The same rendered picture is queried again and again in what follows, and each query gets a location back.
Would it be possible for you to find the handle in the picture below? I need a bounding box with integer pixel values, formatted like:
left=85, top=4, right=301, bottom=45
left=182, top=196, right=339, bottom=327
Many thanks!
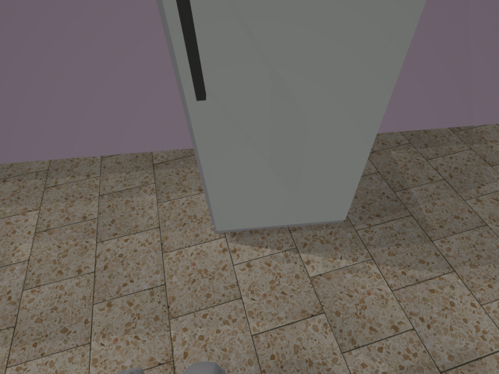
left=176, top=0, right=206, bottom=101

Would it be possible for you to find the fridge door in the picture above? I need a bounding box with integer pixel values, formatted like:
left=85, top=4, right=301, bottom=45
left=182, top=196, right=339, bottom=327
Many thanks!
left=162, top=0, right=426, bottom=231

